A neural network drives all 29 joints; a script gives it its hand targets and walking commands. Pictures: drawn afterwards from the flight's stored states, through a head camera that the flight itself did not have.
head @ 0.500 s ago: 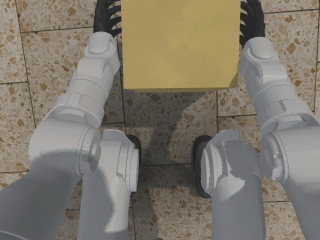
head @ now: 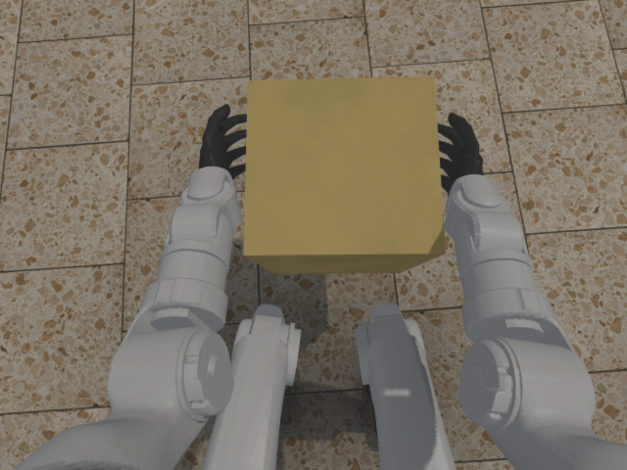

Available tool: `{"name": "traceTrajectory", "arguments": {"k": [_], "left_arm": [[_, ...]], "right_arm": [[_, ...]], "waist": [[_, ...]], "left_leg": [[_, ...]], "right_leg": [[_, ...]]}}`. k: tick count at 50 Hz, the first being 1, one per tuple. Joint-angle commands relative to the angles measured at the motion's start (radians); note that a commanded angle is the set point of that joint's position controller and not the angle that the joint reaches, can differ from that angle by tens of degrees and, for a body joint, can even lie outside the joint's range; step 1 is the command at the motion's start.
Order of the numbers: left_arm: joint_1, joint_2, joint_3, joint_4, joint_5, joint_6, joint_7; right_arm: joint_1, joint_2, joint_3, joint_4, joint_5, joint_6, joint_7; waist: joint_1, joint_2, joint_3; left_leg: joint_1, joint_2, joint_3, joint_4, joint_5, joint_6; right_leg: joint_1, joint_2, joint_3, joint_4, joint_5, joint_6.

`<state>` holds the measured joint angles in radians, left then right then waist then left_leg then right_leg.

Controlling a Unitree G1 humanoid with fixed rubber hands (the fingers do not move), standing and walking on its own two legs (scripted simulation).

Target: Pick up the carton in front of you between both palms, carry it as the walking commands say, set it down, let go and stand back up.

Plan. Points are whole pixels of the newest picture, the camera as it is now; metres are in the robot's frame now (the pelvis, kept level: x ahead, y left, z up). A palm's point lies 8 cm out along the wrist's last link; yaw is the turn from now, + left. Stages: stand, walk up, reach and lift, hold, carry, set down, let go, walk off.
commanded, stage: reach and lift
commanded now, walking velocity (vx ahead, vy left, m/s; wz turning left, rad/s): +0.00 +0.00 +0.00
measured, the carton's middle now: (338, 195) +0.47 -0.02 -0.14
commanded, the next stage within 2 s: none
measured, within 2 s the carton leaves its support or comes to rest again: neither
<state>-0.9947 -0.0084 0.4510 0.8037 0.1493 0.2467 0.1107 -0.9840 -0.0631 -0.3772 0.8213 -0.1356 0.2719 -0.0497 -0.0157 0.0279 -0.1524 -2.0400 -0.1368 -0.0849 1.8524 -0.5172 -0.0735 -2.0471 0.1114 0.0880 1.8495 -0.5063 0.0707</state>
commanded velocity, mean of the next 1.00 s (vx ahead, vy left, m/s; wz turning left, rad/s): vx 0.00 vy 0.00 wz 0.00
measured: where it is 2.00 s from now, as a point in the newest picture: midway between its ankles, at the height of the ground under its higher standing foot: (324, 412)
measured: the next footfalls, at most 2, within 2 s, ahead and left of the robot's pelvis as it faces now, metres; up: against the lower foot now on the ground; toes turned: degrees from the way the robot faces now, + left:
none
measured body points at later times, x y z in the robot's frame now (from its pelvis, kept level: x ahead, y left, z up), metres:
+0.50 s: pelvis +0.05 +0.00 +0.13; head +0.21 -0.01 +0.55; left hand +0.46 +0.14 +0.08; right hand +0.45 -0.16 +0.07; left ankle +0.12 +0.13 -0.43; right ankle +0.12 -0.13 -0.43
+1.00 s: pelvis +0.10 +0.00 +0.27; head +0.15 +0.00 +0.72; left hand +0.43 +0.15 +0.24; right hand +0.42 -0.16 +0.23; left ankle +0.12 +0.13 -0.43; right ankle +0.12 -0.13 -0.43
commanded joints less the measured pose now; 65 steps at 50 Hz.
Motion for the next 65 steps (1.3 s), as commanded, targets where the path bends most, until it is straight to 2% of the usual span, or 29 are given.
{"name": "traceTrajectory", "arguments": {"k": [1, 8, 15, 31, 42, 49, 58, 61, 65], "left_arm": [[-0.586, -1.067, -0.486, 0.000, -0.084, 0.000, -0.224], [-0.491, -1.118, -0.628, -0.110, -0.148, 0.015, -0.232], [-0.355, -1.141, -0.709, -0.153, -0.180, 0.026, -0.235], [-0.056, -1.154, -0.686, -0.097, -0.125, -0.014, -0.244], [0.139, -1.151, -0.721, -0.140, -0.099, -0.005, -0.253], [0.241, -1.156, -0.770, -0.209, -0.105, 0.062, -0.274], [0.314, -1.159, -0.824, -0.351, -0.134, 0.224, -0.315], [0.321, -1.148, -0.813, -0.385, -0.134, 0.281, -0.325], [0.311, -1.127, -0.751, -0.361, -0.104, 0.334, -0.339]], "right_arm": [[-0.634, 1.046, 0.443, -0.105, 0.092, -0.025, 0.218], [-0.547, 1.101, 0.578, -0.222, 0.153, -0.009, 0.218], [-0.425, 1.133, 0.661, -0.268, 0.184, 0.001, 0.215], [-0.124, 1.159, 0.638, -0.224, 0.122, -0.043, 0.205], [0.066, 1.158, 0.672, -0.268, 0.110, -0.039, 0.212], [0.161, 1.173, 0.716, -0.329, 0.122, 0.026, 0.227], [0.232, 1.189, 0.770, -0.457, 0.144, 0.187, 0.259], [0.239, 1.173, 0.757, -0.490, 0.136, 0.244, 0.266], [0.236, 1.152, 0.695, -0.475, 0.101, 0.299, 0.276]], "waist": [[-0.026, -0.019, -0.928], [-0.023, -0.020, -1.041], [-0.009, -0.032, -0.980], [0.000, -0.032, -0.691], [0.006, -0.032, -0.543], [0.010, -0.029, -0.440], [0.014, -0.024, -0.267], [0.015, -0.020, -0.184], [0.009, -0.021, -0.058]], "left_leg": [[0.502, -0.065, 0.161, -0.243, 0.053, 0.046], [0.673, -0.069, 0.149, -0.332, 0.156, 0.035], [0.804, -0.067, 0.128, -0.439, 0.194, 0.032], [1.120, -0.035, 0.049, -0.759, 0.260, 0.051], [1.419, 0.003, -0.002, -1.008, 0.402, 0.061], [1.620, 0.022, -0.017, -1.166, 0.524, 0.061], [1.843, 0.046, -0.017, -1.361, 0.584, 0.054], [1.871, 0.049, -0.015, -1.414, 0.549, 0.053], [1.870, 0.051, -0.004, -1.459, 0.420, 0.058]], "right_leg": [[0.569, 0.057, -0.163, -0.251, 0.072, -0.052], [0.756, 0.063, -0.155, -0.327, 0.190, -0.041], [0.901, 0.066, -0.136, -0.430, 0.224, -0.034], [1.217, 0.042, -0.061, -0.752, 0.280, -0.048], [1.490, 0.018, -0.019, -0.994, 0.410, -0.056], [1.674, 0.002, 0.003, -1.157, 0.521, -0.056], [1.887, -0.017, 0.006, -1.355, 0.569, -0.051], [1.922, -0.020, 0.001, -1.405, 0.528, -0.055], [1.911, -0.025, -0.008, -1.453, 0.407, -0.064]]}}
